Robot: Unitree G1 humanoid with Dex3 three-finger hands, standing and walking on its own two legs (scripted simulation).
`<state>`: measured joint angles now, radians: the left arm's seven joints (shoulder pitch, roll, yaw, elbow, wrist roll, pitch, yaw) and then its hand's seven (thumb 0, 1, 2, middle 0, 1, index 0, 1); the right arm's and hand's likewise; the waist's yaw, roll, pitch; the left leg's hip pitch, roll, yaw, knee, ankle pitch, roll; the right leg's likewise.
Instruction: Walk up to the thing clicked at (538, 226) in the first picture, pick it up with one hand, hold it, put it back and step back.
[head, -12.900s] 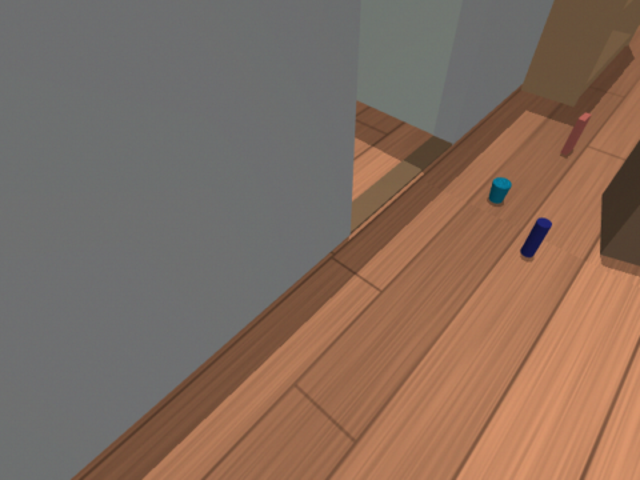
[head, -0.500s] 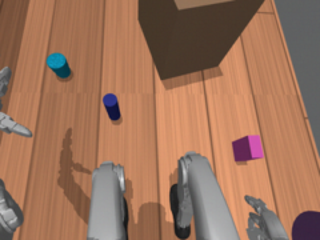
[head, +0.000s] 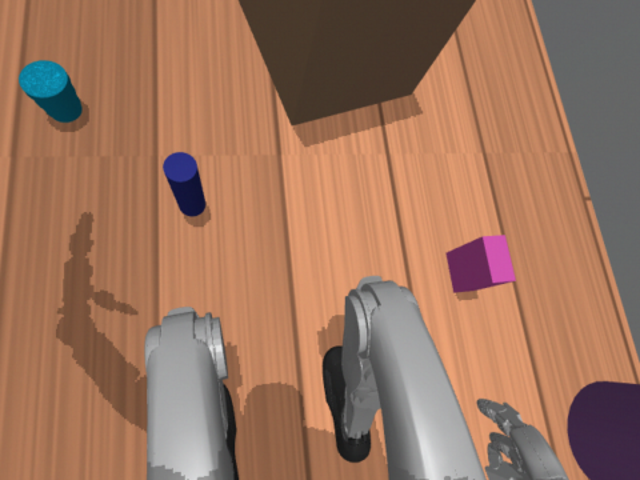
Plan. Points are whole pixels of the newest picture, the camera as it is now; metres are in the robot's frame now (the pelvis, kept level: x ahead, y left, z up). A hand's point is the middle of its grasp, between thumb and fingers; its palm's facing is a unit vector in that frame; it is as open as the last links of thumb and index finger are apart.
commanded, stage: go down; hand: left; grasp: from the side
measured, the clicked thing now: (187, 187) +0.56 +0.15 -0.31
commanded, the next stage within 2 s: approach in 0.50 s
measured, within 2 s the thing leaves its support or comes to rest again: neither
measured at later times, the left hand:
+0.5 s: hand out of the picture +0.51 +0.33 +0.00, palm faces -0.10 -0.99 -0.11, open 17.0 cm
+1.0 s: hand (62, 165) +0.52 +0.28 -0.13, palm faces -0.06 -1.00 -0.01, open 17.0 cm
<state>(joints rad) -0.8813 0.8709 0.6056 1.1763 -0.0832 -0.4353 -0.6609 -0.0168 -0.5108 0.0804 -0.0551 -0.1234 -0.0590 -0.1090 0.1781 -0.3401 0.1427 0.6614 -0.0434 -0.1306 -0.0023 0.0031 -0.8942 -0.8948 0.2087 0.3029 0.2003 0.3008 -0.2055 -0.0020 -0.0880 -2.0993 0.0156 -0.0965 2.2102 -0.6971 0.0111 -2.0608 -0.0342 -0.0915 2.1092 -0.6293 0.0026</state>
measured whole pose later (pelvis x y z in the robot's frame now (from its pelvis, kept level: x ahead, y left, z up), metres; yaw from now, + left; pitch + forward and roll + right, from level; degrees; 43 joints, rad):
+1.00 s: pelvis -0.01 +0.01 -0.05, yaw -5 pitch +29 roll -12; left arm -0.99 0.97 0.55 1.36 -0.05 -0.56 -0.54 -0.01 -0.45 0.04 -0.08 -0.13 -0.07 -0.12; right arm 0.12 -0.38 0.31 0.57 -0.14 -0.06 0.04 0.00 -0.87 -0.89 0.21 0.30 0.20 0.30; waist -0.30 -0.09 0.10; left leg -2.23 0.02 -0.18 2.40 -0.71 0.02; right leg -2.14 -0.02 -0.16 2.23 -0.61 0.02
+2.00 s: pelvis -0.01 +0.02 -0.07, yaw -11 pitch +21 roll -21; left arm -1.07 1.01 0.26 1.72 0.02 -1.02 -0.06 -0.02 -0.57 0.08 -0.06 -0.11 -0.07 -0.10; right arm -0.13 -0.37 0.58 0.57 -0.38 0.07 0.11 -0.01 -0.91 -0.90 0.21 0.30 0.20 0.30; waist -0.41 -0.22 0.29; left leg -2.22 -0.01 -0.36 2.55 -0.75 0.01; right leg -2.06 0.02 -0.30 2.25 -0.61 0.05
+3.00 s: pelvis -0.01 +0.02 -0.06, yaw -11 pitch +24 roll -21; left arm -1.12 0.99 0.24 1.73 0.10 -1.05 0.09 -0.01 -0.21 0.44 -0.47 -0.48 -0.45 -0.48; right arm -0.14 -0.33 0.58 0.59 -0.39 0.06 0.13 -0.01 -0.90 -0.90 0.21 0.30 0.20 0.30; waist -0.45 -0.22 0.28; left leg -2.22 0.00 -0.36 2.49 -0.74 0.01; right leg -2.06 0.02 -0.30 2.20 -0.60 0.05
